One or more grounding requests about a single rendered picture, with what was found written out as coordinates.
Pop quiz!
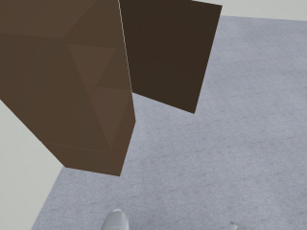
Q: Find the left robot thigh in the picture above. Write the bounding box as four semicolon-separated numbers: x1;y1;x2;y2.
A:
100;211;130;230

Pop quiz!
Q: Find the cupboard door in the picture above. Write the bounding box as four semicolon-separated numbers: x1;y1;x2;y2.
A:
119;0;223;114

